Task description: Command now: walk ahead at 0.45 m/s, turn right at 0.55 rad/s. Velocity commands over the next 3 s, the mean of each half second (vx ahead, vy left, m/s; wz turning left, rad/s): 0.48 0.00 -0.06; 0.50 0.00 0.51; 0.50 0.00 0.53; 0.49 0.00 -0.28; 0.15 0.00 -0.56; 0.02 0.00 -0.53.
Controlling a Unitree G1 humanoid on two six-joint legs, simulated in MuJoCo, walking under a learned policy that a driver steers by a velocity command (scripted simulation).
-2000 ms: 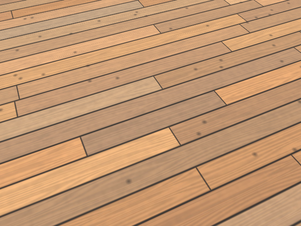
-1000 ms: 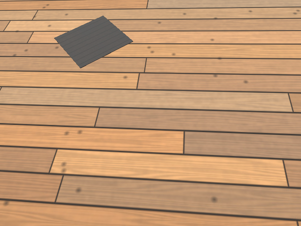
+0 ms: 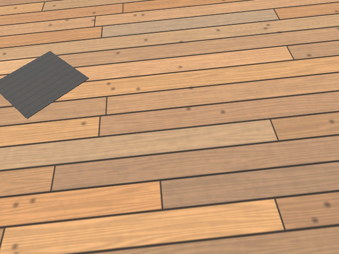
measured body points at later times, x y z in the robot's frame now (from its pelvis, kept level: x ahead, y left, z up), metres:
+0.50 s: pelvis +0.29 -0.01 -0.01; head +0.32 -0.02 +0.44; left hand +0.32 +0.25 -0.15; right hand +0.41 -0.28 -0.14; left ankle +0.37 +0.03 -0.73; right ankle +0.10 -0.09 -0.62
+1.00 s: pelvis +0.58 -0.05 -0.01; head +0.61 -0.05 +0.44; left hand +0.72 +0.24 -0.09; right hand +0.65 -0.33 -0.14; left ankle +0.40 +0.02 -0.67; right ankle +0.68 -0.12 -0.73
